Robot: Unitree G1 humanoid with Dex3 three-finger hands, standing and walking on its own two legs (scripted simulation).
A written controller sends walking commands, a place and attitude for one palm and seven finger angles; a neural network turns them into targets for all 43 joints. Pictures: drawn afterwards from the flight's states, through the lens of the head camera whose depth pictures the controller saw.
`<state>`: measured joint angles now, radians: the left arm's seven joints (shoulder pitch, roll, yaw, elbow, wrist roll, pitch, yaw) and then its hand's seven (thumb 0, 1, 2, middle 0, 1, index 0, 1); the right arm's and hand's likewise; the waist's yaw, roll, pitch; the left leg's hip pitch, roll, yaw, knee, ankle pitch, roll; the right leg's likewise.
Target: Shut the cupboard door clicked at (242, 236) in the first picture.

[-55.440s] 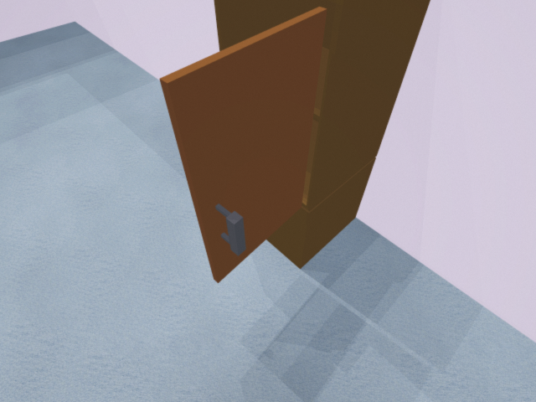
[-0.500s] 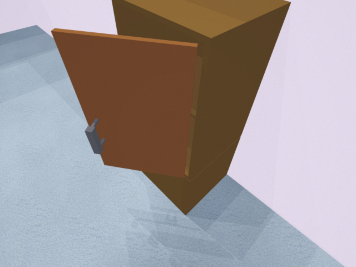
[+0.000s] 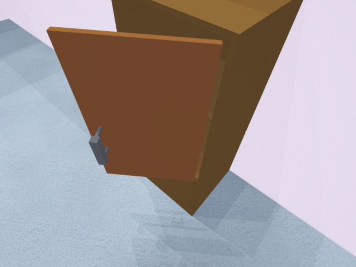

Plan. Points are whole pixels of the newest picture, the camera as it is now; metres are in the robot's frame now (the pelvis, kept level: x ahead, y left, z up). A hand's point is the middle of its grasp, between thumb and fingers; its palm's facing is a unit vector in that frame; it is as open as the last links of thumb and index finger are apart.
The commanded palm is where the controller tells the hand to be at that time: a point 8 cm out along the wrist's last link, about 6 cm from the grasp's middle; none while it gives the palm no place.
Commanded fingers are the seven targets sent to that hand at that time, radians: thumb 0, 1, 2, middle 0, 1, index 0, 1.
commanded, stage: shuffle to correct the standing spot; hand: left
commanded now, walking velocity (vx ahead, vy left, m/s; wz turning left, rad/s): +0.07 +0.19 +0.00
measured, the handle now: (101, 145) +0.47 +0.28 -0.09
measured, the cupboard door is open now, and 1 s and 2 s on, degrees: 36 36 36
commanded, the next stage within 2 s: come to a stop and stand still in 0.02 s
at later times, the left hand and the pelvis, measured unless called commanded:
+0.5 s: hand out of the picture +0.02 +0.31 -0.18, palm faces +0.06 -0.97 -0.23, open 7.3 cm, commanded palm none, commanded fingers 0.00 0.90 0.90 -0.20 -0.30 -0.20 -0.30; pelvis +0.01 +0.12 +0.00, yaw -1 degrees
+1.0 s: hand out of the picture +0.05 +0.29 -0.16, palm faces -0.08 -0.97 -0.21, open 7.3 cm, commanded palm none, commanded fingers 0.00 0.90 0.90 -0.20 -0.30 -0.20 -0.30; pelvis -0.01 +0.12 +0.01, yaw -4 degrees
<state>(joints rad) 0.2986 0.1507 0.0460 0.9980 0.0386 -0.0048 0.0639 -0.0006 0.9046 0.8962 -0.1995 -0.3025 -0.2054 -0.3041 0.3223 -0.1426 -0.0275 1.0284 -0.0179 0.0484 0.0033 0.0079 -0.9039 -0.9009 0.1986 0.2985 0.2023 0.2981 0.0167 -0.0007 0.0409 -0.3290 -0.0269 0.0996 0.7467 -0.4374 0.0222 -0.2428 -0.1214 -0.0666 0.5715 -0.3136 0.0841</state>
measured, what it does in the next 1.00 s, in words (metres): steps to the left: left foot, then right foot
